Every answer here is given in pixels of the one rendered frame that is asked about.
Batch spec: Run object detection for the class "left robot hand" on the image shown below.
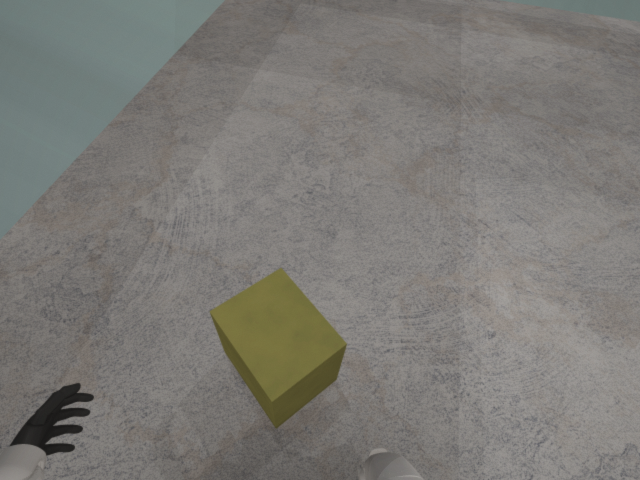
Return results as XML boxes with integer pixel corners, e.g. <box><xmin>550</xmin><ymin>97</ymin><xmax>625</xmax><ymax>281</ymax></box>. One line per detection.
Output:
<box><xmin>10</xmin><ymin>383</ymin><xmax>94</xmax><ymax>456</ymax></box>

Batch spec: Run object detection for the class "carton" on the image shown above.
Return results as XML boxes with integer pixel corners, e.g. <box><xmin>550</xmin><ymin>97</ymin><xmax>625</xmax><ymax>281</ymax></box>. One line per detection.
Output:
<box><xmin>209</xmin><ymin>268</ymin><xmax>347</xmax><ymax>429</ymax></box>

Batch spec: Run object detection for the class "left robot forearm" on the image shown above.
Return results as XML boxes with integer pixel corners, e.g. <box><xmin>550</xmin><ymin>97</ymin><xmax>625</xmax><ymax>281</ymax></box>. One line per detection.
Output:
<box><xmin>0</xmin><ymin>444</ymin><xmax>46</xmax><ymax>480</ymax></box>

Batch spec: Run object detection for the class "robot right thigh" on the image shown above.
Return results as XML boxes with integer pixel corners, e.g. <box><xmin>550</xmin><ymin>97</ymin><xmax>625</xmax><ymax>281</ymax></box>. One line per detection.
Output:
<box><xmin>358</xmin><ymin>452</ymin><xmax>424</xmax><ymax>480</ymax></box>

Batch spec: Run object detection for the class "robot right shin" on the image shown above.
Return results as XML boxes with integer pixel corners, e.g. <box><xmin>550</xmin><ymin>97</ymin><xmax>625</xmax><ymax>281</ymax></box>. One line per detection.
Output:
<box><xmin>368</xmin><ymin>448</ymin><xmax>387</xmax><ymax>458</ymax></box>

